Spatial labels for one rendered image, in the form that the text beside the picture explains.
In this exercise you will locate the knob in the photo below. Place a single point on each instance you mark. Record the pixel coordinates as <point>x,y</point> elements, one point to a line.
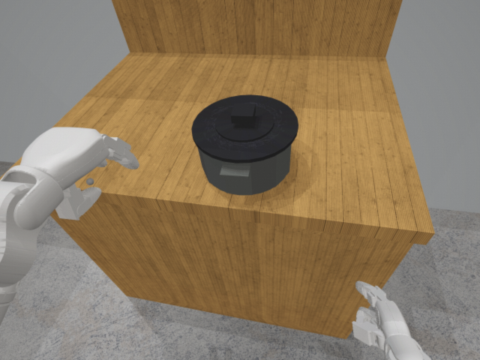
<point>243,113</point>

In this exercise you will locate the lid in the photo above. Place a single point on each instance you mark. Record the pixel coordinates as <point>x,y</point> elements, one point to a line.
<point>274,129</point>

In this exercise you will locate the table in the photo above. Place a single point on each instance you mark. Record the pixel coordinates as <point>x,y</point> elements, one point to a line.
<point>350,208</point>

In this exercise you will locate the left robot forearm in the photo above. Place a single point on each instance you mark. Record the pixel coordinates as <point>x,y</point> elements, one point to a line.
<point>27,198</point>

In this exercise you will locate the right robot hand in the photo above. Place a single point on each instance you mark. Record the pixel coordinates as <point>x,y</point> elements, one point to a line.
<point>373,328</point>

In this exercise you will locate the pot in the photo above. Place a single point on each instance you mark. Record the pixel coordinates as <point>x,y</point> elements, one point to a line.
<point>246,178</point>

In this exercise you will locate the left robot hand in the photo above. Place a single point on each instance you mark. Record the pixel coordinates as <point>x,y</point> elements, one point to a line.
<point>69,153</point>

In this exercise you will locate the right robot forearm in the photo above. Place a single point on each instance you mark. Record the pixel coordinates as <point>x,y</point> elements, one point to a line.
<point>402,347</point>

